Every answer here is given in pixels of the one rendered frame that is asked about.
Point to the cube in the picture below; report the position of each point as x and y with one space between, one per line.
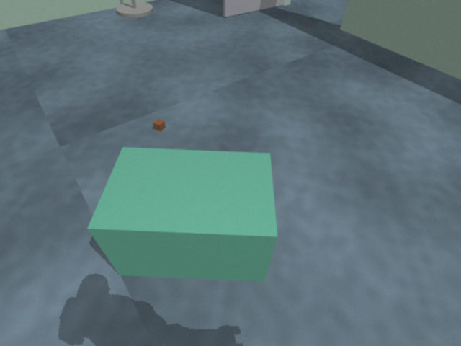
159 125

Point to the coat stand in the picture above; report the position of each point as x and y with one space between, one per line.
134 9

